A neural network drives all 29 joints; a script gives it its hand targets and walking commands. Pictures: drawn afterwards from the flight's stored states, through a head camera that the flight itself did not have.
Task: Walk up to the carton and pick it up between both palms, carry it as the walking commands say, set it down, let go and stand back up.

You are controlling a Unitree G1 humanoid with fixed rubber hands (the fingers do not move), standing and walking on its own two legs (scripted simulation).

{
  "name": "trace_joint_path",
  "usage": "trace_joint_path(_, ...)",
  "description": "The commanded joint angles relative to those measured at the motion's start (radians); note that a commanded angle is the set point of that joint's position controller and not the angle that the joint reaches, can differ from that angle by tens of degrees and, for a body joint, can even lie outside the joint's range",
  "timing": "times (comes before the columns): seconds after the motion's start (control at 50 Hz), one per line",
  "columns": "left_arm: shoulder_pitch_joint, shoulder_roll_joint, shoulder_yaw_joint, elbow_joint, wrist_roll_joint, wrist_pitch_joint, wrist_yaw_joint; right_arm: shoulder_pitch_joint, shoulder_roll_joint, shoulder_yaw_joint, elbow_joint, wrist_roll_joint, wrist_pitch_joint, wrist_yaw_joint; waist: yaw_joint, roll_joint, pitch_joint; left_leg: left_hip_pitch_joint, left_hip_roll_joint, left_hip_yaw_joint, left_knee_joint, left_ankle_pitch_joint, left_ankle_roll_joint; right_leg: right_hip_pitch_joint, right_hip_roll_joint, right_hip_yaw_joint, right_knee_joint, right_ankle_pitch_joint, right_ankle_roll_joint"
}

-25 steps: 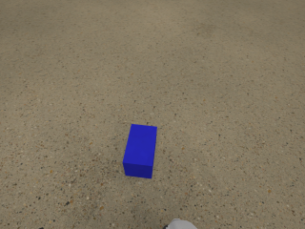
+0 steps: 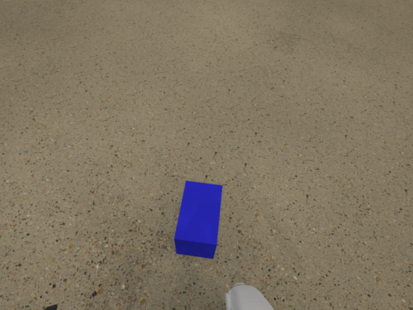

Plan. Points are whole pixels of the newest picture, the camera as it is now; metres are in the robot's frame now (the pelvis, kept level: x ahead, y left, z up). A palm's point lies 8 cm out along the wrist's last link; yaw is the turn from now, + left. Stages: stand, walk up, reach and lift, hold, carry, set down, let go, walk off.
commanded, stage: walk up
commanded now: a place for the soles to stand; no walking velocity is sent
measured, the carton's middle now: (199, 219) +0.56 -0.02 -0.66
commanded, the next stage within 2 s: none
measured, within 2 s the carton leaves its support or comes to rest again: neither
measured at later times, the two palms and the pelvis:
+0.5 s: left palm out of the picture +0.15 +0.32 -0.11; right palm out of the picture +0.09 -0.32 -0.10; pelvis +0.06 +0.01 +0.00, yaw +0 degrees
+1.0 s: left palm (39, 281) +0.20 +0.33 -0.11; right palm (338, 282) +0.17 -0.30 -0.11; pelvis +0.12 +0.02 -0.01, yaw +1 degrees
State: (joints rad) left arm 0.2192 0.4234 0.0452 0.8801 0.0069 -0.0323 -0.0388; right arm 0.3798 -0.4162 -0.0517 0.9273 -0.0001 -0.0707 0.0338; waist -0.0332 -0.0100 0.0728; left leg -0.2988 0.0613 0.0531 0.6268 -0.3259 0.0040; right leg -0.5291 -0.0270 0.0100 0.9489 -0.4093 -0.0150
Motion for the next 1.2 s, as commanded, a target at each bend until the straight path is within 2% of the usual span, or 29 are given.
trace_joint_path(0.0, -0.037, 0.138, 0.046, -0.078, -0.001, -0.041, 0.005, -0.001, -0.271, -0.073, -0.101, -0.015, -0.018, -0.024, -0.007, 0.182, -0.092, 0.188, 0.215, -0.206, -0.177, 0.42, 0.207, 0.046, 0.008, -0.07, -0.255, 0.077, 0.004)
trace_joint_path(0.06, 0.098, 0.159, 0.06, -0.018, 0.011, -0.054, 0.029, -0.041, -0.193, -0.023, -0.099, 0.007, -0.003, -0.026, 0.079, 0.047, -0.198, -0.033, 0.117, -0.065, 0.084, 0.463, 0.095, 0.446, 0.032, -0.051, -0.448, 0.298, -0.062)
trace_joint_path(0.08, 0.18, 0.261, 0.08, -0.003, 0.015, -0.057, 0.038, -0.04, -0.148, -0.013, -0.119, 0.013, -0.004, -0.03, 0.107, -0.138, -0.217, -0.18, 0.03, 0.009, 0.315, 0.281, 0.036, 0.521, -0.191, 0.262, -0.52, 0.388, -0.117)
trace_joint_path(0.1, 0.142, 0.281, 0.079, -0.006, 0.002, -0.055, 0.05, -0.024, -0.125, -0.003, -0.117, 0.017, 0.004, -0.038, 0.076, -0.157, -0.233, -0.257, -0.049, -0.038, 0.346, -0.181, 0.008, 0.551, -0.327, 0.456, -0.546, 0.553, -0.227)
trace_joint_path(0.18, -0.004, 0.251, 0.072, -0.026, 0.002, -0.039, 0.045, -0.016, -0.206, -0.042, -0.062, -0.006, 0.029, -0.039, 0.034, -0.102, 0.018, -0.195, 0.011, -0.082, 0.267, -0.284, 0.022, 0.241, -0.271, 0.351, -0.605, 0.136, -0.228)
trace_joint_path(0.22, -0.015, 0.255, 0.074, -0.037, 0.007, -0.034, 0.041, -0.018, -0.196, -0.052, -0.053, -0.015, 0.032, -0.029, 0.038, -0.184, 0.052, -0.138, 0.015, -0.039, 0.249, -0.174, 0.036, 0.159, -0.236, 0.31, -0.657, -0.068, -0.202)
trace_joint_path(0.28, -0.003, 0.271, 0.08, -0.039, 0.012, -0.029, 0.032, -0.057, -0.202, -0.05, -0.04, -0.01, 0.022, -0.022, 0.048, -0.187, -0.007, -0.099, -0.001, 0.0, 0.177, -0.114, 0.019, 0.187, -0.22, 0.273, -0.647, 0.015, -0.211)
trace_joint_path(0.34, -0.075, 0.219, 0.061, -0.076, 0.0, 0.002, 0.022, 0.053, -0.191, -0.074, 0.004, -0.027, 0.01, -0.032, -0.028, -0.063, -0.037, 0.124, -0.07, 0.048, -0.163, -0.081, 0.034, 0.104, -0.145, 0.156, -0.472, -0.1, -0.129)
trace_joint_path(0.38, -0.099, 0.093, 0.021, -0.079, -0.011, 0.006, 0.027, 0.023, -0.319, -0.089, -0.01, -0.058, -0.006, -0.041, -0.023, 0.288, 0.044, 0.149, 0.25, -0.549, -0.437, -0.376, 0.173, -0.183, 0.065, -0.06, -0.028, -0.129, -0.031)
trace_joint_path(0.4, -0.152, 0.148, 0.05, -0.098, 0.016, 0.005, 0.036, -0.027, -0.328, -0.092, -0.044, -0.035, -0.011, -0.048, -0.025, 0.129, 0.043, 0.142, 0.317, -0.531, -0.417, -0.176, 0.235, -0.177, 0.038, 0.03, 0.011, -0.114, -0.012)
trace_joint_path(0.42, -0.122, 0.173, 0.048, -0.07, 0.008, -0.002, 0.038, -0.101, -0.312, -0.075, -0.047, -0.035, -0.008, -0.05, -0.002, 0.102, 0.016, 0.098, 0.31, -0.474, -0.357, -0.006, 0.284, -0.086, 0.014, 0.022, 0.029, -0.132, -0.008)
trace_joint_path(0.5, -0.002, 0.123, 0.026, -0.024, -0.003, -0.041, 0.03, -0.153, -0.228, -0.041, -0.064, -0.025, 0.008, -0.042, 0.051, 0.179, -0.108, 0.147, 0.153, -0.151, -0.103, 0.444, 0.148, 0.157, 0.035, -0.112, -0.359, 0.081, -0.011)
trace_joint_path(0.54, 0.042, 0.175, 0.05, -0.019, 0.012, -0.047, 0.042, -0.141, -0.199, -0.021, -0.07, -0.006, 0.021, -0.037, 0.068, 0.046, -0.192, -0.006, 0.116, -0.093, 0.044, 0.347, 0.089, 0.404, -0.018, 0.013, -0.442, 0.32, -0.06)
trace_joint_path(0.58, 0.071, 0.271, 0.082, -0.01, 0.005, -0.057, 0.059, -0.122, -0.149, -0.01, -0.1, -0.007, 0.03, -0.041, 0.059, -0.138, -0.195, -0.206, -0.004, -0.03, 0.213, -0.089, 0.017, 0.516, -0.284, 0.394, -0.493, 0.445, -0.217)
trace_joint_path(0.62, -0.022, 0.248, 0.065, -0.03, 0.01, -0.045, 0.049, -0.1, -0.159, -0.029, -0.067, -0.019, 0.03, -0.044, 0.019, -0.132, -0.069, -0.141, -0.01, -0.058, 0.191, -0.236, 0.04, 0.298, -0.326, 0.382, -0.532, 0.273, -0.265)
trace_joint_path(0.68, -0.118, 0.203, 0.046, -0.054, -0.007, -0.025, 0.044, -0.021, -0.207, -0.047, -0.013, -0.026, 0.014, -0.035, -0.037, -0.07, -0.064, 0.071, -0.021, -0.051, -0.102, -0.062, 0.063, 0.161, -0.153, 0.17, -0.439, 0.099, -0.122)
trace_joint_path(0.72, -0.118, 0.124, 0.024, -0.074, -0.007, -0.018, 0.036, -0.042, -0.29, -0.071, -0.013, -0.04, -0.001, -0.044, -0.017, 0.177, -0.025, 0.177, 0.216, -0.425, -0.343, -0.146, 0.167, -0.063, 0.041, -0.043, -0.129, 0.024, -0.007)
trace_joint_path(0.74, -0.125, 0.142, 0.028, -0.056, 0.001, -0.013, 0.039, -0.061, -0.303, -0.071, -0.036, -0.034, -0.002, -0.038, -0.023, 0.165, 0.009, 0.107, 0.292, -0.492, -0.356, -0.098, 0.232, -0.072, 0.015, -0.028, -0.094, -0.122, -0.006)
trace_joint_path(0.8, -0.043, 0.135, 0.033, -0.047, -0.002, -0.039, 0.038, -0.148, -0.251, -0.044, -0.048, -0.026, 0.007, -0.04, 0.045, 0.077, -0.066, 0.139, 0.181, -0.233, -0.126, 0.443, 0.167, 0.154, 0.012, -0.051, -0.379, -0.006, -0.02)
trace_joint_path(0.84, 0.071, 0.199, 0.05, 0.006, 0.004, -0.061, 0.052, -0.15, -0.191, -0.029, -0.057, 0.003, 0.011, -0.042, 0.083, 0.01, -0.238, 0.031, 0.079, -0.044, 0.114, 0.53, 0.062, 0.443, -0.09, 0.06, -0.377, 0.532, -0.07)
trace_joint_path(0.9, 0.089, 0.266, 0.065, -0.002, 0.005, -0.057, 0.059, -0.171, -0.145, -0.016, -0.088, -0.004, 0.02, -0.053, 0.068, -0.11, -0.201, -0.184, 0.0, -0.048, 0.209, -0.239, 0.02, 0.556, -0.32, 0.316, -0.413, 0.81, -0.265)
trace_joint_path(0.92, 0.045, 0.253, 0.059, 0.002, 0.001, -0.051, 0.061, -0.164, -0.156, -0.029, -0.094, -0.009, 0.021, -0.05, 0.04, -0.042, -0.138, -0.157, -0.024, -0.039, 0.194, -0.276, 0.018, 0.451, -0.327, 0.325, -0.408, 0.744, -0.276)
trace_joint_path(0.96, -0.08, 0.218, 0.049, -0.025, -0.009, -0.029, 0.055, -0.102, -0.148, -0.032, -0.05, -0.012, 0.011, -0.044, -0.023, -0.142, -0.023, -0.019, -0.011, -0.026, -0.074, -0.115, 0.044, 0.262, -0.225, 0.159, -0.39, 0.568, -0.173)
trace_joint_path(0.98, -0.126, 0.178, 0.036, -0.03, -0.012, -0.028, 0.052, -0.053, -0.187, -0.039, -0.014, -0.016, 0.004, -0.045, -0.043, -0.075, -0.003, 0.081, 0.037, -0.087, -0.16, 0.123, 0.056, 0.164, -0.121, 0.067, -0.286, 0.483, -0.098)
trace_joint_path(1.02, -0.099, 0.126, 0.026, -0.037, -0.012, -0.023, 0.053, -0.062, -0.283, -0.068, -0.035, -0.024, 0.001, -0.043, -0.006, 0.163, -0.056, 0.217, 0.256, -0.376, -0.272, 0.266, 0.206, 0.027, 0.022, -0.082, -0.133, 0.09, 0.02)
trace_joint_path(1.06, -0.086, 0.142, 0.027, -0.012, -0.018, -0.01, 0.047, -0.185, -0.249, -0.035, -0.038, -0.015, 0.002, -0.04, 0.032, 0.147, -0.097, 0.045, 0.259, -0.314, -0.189, 0.47, 0.255, 0.208, 0.005, -0.009, -0.197, -0.113, 0.005)
trace_joint_path(1.08, -0.06, 0.12, 0.025, 0.004, -0.016, -0.022, 0.045, -0.228, -0.219, -0.032, -0.031, -0.022, 0.011, -0.039, 0.059, 0.173, -0.05, 0.02, 0.202, -0.202, -0.179, 0.376, 0.168, 0.238, -0.007, -0.056, -0.344, -0.029, -0.021)
trace_joint_path(1.12, -0.021, 0.183, 0.037, 0.012, 0.006, -0.045, 0.048, -0.244, -0.172, -0.015, -0.052, 0.002, 0.023, -0.039, 0.049, 0.031, -0.141, 0.005, 0.105, -0.08, -0.035, 0.307, 0.074, 0.377, -0.061, 0.046, -0.396, 0.4, -0.048)
trace_joint_path(1.18, -0.084, 0.219, 0.042, -0.008, 0.006, -0.047, 0.046, -0.19, -0.154, -0.028, -0.04, -0.016, 0.026, -0.044, -0.005, -0.004, -0.176, 0.027, 0.014, -0.036, -0.013, 0.066, 0.04, 0.327, -0.198, 0.214, -0.422, 0.388, -0.144)
